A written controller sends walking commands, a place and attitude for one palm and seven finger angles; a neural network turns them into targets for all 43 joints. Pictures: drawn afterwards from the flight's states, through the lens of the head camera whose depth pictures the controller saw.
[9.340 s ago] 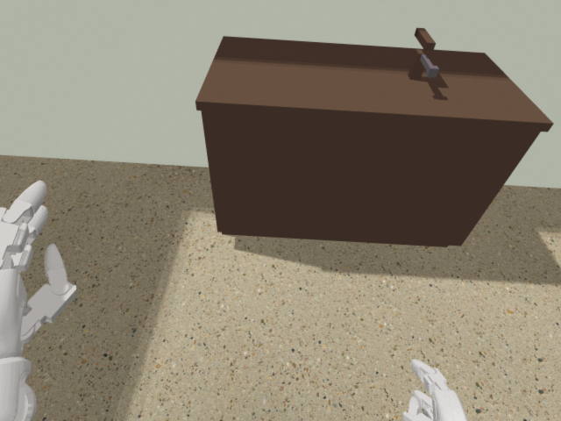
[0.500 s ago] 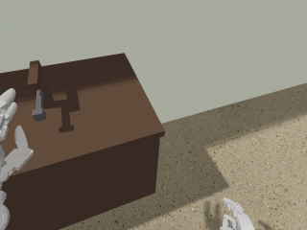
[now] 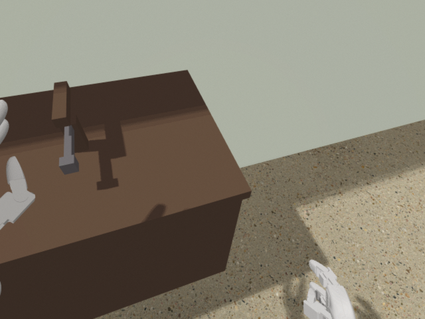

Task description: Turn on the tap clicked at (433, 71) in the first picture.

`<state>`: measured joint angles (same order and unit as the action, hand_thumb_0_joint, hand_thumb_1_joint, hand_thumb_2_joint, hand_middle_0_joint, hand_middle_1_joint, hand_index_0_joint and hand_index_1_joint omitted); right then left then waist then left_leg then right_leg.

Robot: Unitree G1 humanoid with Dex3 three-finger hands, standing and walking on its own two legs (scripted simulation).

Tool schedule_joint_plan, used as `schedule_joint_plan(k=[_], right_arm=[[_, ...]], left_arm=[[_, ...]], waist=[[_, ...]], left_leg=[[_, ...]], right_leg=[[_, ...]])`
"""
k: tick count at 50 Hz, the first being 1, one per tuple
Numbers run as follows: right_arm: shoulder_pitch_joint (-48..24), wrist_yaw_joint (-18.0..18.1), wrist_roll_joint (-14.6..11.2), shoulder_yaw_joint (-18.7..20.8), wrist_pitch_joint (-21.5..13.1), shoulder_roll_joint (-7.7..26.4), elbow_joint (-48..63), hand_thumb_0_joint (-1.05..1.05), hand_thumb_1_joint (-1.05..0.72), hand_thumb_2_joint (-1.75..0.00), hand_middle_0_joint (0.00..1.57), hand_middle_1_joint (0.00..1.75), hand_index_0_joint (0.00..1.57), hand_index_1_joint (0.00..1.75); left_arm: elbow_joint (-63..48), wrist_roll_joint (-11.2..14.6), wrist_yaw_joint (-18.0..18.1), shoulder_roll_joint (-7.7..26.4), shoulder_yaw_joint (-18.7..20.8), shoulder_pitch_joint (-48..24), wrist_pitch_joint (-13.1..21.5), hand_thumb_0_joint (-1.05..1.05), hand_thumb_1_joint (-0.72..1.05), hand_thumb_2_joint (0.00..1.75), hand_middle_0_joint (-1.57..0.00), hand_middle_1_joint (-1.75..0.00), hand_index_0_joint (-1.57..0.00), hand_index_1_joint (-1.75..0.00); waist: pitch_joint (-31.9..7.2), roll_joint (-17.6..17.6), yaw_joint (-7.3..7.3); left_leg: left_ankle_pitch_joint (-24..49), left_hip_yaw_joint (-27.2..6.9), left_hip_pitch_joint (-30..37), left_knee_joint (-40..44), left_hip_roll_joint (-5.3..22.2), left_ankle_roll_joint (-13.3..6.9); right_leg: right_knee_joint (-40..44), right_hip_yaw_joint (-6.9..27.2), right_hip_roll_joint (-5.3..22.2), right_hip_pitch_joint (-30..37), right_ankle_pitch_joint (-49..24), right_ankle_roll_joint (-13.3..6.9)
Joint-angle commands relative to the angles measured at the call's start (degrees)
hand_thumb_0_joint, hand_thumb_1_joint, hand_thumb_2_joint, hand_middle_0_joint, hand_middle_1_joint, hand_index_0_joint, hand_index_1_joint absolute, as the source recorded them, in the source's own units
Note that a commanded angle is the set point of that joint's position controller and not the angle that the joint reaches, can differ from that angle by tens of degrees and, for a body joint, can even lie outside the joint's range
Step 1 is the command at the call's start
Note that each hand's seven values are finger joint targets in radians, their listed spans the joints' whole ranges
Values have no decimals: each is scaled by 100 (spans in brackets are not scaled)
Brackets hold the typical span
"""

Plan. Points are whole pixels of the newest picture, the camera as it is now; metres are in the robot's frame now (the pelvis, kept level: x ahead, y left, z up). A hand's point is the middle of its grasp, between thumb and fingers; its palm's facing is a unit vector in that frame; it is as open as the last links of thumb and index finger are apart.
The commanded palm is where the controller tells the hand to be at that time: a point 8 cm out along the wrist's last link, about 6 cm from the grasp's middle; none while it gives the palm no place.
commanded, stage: shuffle to correct the standing spot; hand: left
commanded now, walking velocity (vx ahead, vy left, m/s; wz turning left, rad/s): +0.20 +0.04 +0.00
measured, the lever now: (69, 164) +0.39 +0.32 +0.05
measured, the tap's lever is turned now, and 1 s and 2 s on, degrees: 0 0 0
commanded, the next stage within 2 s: come to a stop and stand still in 0.04 s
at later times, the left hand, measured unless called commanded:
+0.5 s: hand (26, 150) +0.28 +0.27 +0.21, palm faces +0.38 -0.83 -0.41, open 7.4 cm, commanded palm +0.21 +0.32 +0.19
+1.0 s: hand (36, 172) +0.28 +0.28 +0.16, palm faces +0.18 -0.89 -0.41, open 7.4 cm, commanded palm +0.22 +0.34 +0.19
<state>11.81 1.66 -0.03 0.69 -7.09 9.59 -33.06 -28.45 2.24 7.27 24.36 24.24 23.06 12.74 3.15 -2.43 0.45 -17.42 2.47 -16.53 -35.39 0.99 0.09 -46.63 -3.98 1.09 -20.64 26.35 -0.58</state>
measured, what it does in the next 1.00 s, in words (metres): steps on the spot: right foot, then left foot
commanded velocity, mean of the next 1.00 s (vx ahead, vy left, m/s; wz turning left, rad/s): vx -0.03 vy -0.04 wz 0.00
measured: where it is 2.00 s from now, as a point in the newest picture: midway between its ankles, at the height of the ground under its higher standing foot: outside the picture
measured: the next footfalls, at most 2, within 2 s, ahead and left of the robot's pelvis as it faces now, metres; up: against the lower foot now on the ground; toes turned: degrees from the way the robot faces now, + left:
right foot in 0.04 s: +0.11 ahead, -0.05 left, +0.00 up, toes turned +0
left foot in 0.30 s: +0.12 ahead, +0.16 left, +0.00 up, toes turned +2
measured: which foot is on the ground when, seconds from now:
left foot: down 0.00-0.06, up 0.08-0.28, down 0.30-1.00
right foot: up 0.00-0.02, down 0.04-1.00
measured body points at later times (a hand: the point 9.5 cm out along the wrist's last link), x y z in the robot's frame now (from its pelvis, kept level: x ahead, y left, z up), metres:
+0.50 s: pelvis +0.05 +0.04 +0.01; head +0.08 +0.06 +0.46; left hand +0.26 +0.32 +0.23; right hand +0.25 -0.16 -0.06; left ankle +0.09 +0.17 -0.72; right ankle +0.07 -0.05 -0.73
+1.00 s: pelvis +0.05 +0.07 +0.01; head +0.09 +0.10 +0.46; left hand +0.27 +0.33 +0.19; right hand +0.21 -0.18 -0.05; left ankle +0.09 +0.17 -0.72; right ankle +0.07 -0.05 -0.72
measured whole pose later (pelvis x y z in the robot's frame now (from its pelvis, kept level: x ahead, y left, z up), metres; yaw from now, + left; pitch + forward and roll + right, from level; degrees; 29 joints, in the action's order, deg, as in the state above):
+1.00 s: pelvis +0.05 +0.07 +0.01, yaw -2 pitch -1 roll -1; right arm 12.2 0.7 -1.1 0.1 -6.8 11.5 -31.6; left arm -30.9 3.3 3.5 24.3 18.9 28.6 12.1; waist 5.3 -3.0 1.6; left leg -12.8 3.9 -15.1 -28.9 1.8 -1.1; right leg -26.3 -1.5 -1.0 -12.5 12.7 -0.6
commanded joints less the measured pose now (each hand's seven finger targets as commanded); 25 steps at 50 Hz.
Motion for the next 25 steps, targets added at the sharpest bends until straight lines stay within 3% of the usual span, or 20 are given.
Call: schedule_joint_plan(k=[1, 2, 3, 4, 5, 6, 7, 8, 9, 10, 12, 13, 14, 15, 16, 17, 18, 21, 23, 25], right_arm=[[-409, -31, -105, 227, -263, 879, 753, 0, -90, -90, 20, 30, 20, 30], [-362, -24, -99, 213, -238, 793, 726, 0, -90, -90, 20, 30, 20, 30], [-342, -40, -104, 239, -187, 741, 741, 0, -90, -90, 20, 30, 20, 30], [-343, -37, -89, 259, -193, 838, 717, 0, -90, -90, 20, 30, 20, 30], [-267, -74, -138, 401, -203, 993, 738, 0, -90, -90, 20, 30, 20, 30], [-321, -71, -146, 319, -216, 958, 679, 0, -90, -90, 20, 30, 20, 30], [-372, -50, -103, 216, -156, 884, 575, 0, -90, -90, 20, 30, 20, 30], [-458, -61, -68, 155, -100, 829, 558, 0, -90, -90, 20, 30, 20, 30], [-479, -30, -42, 85, -69, 682, 542, 0, -90, -90, 20, 30, 20, 30], [-573, -1, -9, 52, -126, 615, 588, 0, -90, -90, 20, 30, 20, 30], [-574, 72, 20, 60, -303, 593, 537, 0, -90, -90, 20, 30, 20, 30], [-660, 121, 33, 136, -354, 658, 550, 0, -90, -90, 20, 30, 20, 30], [-579, 133, 27, 223, -374, 768, 632, 0, -90, -90, 20, 30, 20, 30], [-506, 99, 18, 290, -382, 865, 753, 0, -90, -90, 20, 30, 20, 30], [-474, 51, 9, 337, -349, 886, 791, 0, -90, -90, 20, 30, 20, 30], [-491, 32, 21, 302, -354, 797, 785, 0, -90, -90, 20, 30, 20, 30], [-618, 19, 68, 246, -389, 737, 724, 0, -90, -90, 20, 30, 20, 30], [-476, -116, 19, 239, -403, 740, 782, 0, -90, -90, 20, 30, 20, 30], [-428, -146, -72, 219, -319, 767, 873, 0, -90, -90, 20, 30, 20, 30], [-387, -128, -99, 196, -199, 778, 944, 0, -90, -90, 20, 30, 20, 30]], left_arm=[[-904, 9, 26, 656, 534, 122, 335, 0, 90, 90, -20, -30, -20, -30], [-797, -24, 23, 786, 568, 128, 310, 0, 90, 90, -20, -30, -20, -30], [-602, -4, 26, 821, 570, 186, 226, 0, 90, 90, -20, -30, -20, -30], [-588, 94, 23, 720, 504, -77, 200, 0, 90, 90, -20, -30, -20, -30], [-623, 87, -46, 390, 159, -158, 199, 0, 90, 90, -20, -30, -20, -30], [-550, 104, -18, 593, 409, -93, 243, 0, 90, 90, -20, -30, -20, -30], [-511, 39, 12, 633, 452, -25, 286, 0, 90, 90, -20, -30, -20, -30], [-640, -17, 30, 828, 563, -280, 314, 0, 90, 90, -20, -30, -20, -30], [-628, -31, 46, 631, 387, -379, 360, 0, 90, 90, -20, -30, -20, -30], [-827, -44, 69, 614, 312, -575, 402, 0, 90, 90, -20, -30, -20, -30], [-1066, -5, 105, 515, 158, -863, 357, 0, 90, 90, -20, -30, -20, -30], [-1473, -4, 148, 565, 124, -988, 346, 0, 90, 90, -20, -30, -20, -30], [-1761, 9, 169, 542, 45, -996, 368, 0, 90, 90, -20, -30, -20, -30], [-1968, -29, 186, 684, 135, -1014, 358, 0, 90, 90, -20, -30, -20, -30], [-1956, -90, 165, 772, 167, -1112, 367, 0, 90, 90, -20, -30, -20, -30], [-1782, -71, 152, 767, 275, -839, 279, 0, 90, 90, -20, -30, -20, -30], [-2024, -23, 134, 1016, 551, -753, 220, 0, 90, 90, -20, -30, -20, -30], [-2002, -21, 87, 839, 541, -305, 243, 0, 90, 90, -20, -30, -20, -30], [-1566, 28, 45, 831, 701, 477, 173, 0, 90, 90, -20, -30, -20, -30], [-1206, 85, -14, 778, 707, 553, 79, 0, 90, 90, -20, -30, -20, -30]], waist=[[-908, 979, -156], [-1033, -116, -161], [-976, -1333, -95], [-766, -1334, -109], [-382, -1336, -40], [-278, -872, -43], [-268, -464, -48], [-334, -415, -73], [-393, -385, -49], [-531, -555, -122], [-958, -141, -43], [-1155, 519, -19], [-1265, 1093, -56], [-1383, 1541, -133], [-1276, 1319, -162], [-995, 1191, -142], [-1087, 1764, -130], [-1018, 1726, -92], [-1003, 1534, -90], [-886, 897, -19]], left_leg=[[723, -556, -840, 296, 669, -625], [145, -177, -1401, -922, 219, -463], [-670, 166, -2101, -2386, -304, -227], [-1061, -199, -2397, -3285, -214, -80], [-711, -525, -2499, -3579, -32, -34], [-582, -629, -2560, -3548, 199, -1], [-566, -611, -2330, -3199, 333, -19], [-746, -579, -1881, -2473, 397, -63], [-557, -359, -1211, -1593, 348, -117], [-304, -116, -664, -691, 199, -151], [1119, 424, 581, 895, -296, -110], [1795, 188, 1383, 1092, -140, -153], [2984, -512, 2040, 960, 551, -423], [4179, -1483, 2304, 1149, 1406, -831], [4045, -1725, 1828, 1385, 1604, -988], [4187, -1635, 1564, 1460, 1498, -928], [4183, -1657, 1567, 1516, 1563, -866], [3999, -1059, 1058, 1224, 1313, -493], [3065, -745, 631, 984, 1124, -290], [1475, -600, -262, 984, 829, -132]], right_leg=[[2096, -28, -17, 1758, -1173, -77], [2651, 976, 569, 2298, -1023, -346], [3147, 2936, 1773, 2302, -1187, -951], [3410, 3395, 2258, 1911, -734, -1259], [3415, 3302, 2154, 1613, -992, -1325], [3166, 2871, 2126, 1532, -1578, -1418], [2908, 2342, 1911, 1372, -2305, -1317], [2631, 1802, 1791, 1154, -2931, -1121], [2460, 1117, 1521, 895, -3265, -903], [2290, 722, 1248, 955, -3408, -764], [1698, 220, 648, 1210, -3389, -390], [1140, 178, 512, 920, -3155, -201], [466, 96, 293, 316, -2364, -13], [-178, 190, 76, -248, -456, 70], [-511, 399, -58, -174, 428, 49], [-301, 372, -76, -127, 353, 48], [-276, 355, 56, -88, 307, 97], [1233, 213, 41, 707, -509, 13], [2265, 101, -6, 1288, -1401, -2], [2588, 328, 126, 2004, -2307, -32]])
